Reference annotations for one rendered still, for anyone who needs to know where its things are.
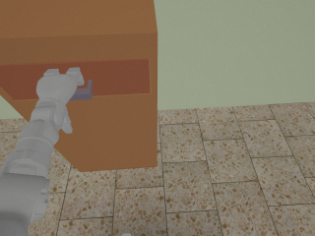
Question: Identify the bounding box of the left robot upper arm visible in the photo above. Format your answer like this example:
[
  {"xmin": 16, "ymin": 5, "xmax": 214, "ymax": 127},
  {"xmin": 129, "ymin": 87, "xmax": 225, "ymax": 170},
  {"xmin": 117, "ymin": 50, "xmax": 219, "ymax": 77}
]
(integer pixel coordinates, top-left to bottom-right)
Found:
[{"xmin": 0, "ymin": 172, "xmax": 50, "ymax": 236}]

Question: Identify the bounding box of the drawer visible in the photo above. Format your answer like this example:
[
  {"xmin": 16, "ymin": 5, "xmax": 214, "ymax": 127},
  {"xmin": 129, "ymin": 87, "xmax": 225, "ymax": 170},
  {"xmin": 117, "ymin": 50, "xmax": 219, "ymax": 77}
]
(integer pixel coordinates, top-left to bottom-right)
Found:
[{"xmin": 0, "ymin": 58, "xmax": 151, "ymax": 100}]

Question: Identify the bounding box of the robot left hand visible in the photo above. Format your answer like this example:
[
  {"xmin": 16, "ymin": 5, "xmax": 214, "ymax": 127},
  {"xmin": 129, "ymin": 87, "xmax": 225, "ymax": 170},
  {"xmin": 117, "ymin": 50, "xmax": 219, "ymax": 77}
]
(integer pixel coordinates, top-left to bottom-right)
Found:
[{"xmin": 36, "ymin": 67, "xmax": 85, "ymax": 134}]

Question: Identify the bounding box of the left robot forearm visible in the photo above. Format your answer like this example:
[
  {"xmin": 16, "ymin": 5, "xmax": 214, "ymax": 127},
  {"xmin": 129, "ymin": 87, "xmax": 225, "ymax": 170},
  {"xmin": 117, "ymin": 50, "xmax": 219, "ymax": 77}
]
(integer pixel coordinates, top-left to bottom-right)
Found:
[{"xmin": 0, "ymin": 97, "xmax": 67, "ymax": 178}]

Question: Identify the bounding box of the handle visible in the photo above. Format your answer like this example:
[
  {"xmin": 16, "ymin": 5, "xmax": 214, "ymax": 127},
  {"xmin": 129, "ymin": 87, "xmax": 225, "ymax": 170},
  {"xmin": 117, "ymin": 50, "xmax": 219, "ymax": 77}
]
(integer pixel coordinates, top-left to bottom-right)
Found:
[{"xmin": 69, "ymin": 80, "xmax": 93, "ymax": 101}]

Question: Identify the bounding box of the cabinet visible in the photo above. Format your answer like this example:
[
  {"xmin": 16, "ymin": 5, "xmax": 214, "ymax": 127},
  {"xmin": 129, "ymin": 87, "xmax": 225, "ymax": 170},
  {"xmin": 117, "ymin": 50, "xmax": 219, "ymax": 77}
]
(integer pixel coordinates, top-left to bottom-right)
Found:
[{"xmin": 0, "ymin": 0, "xmax": 158, "ymax": 172}]

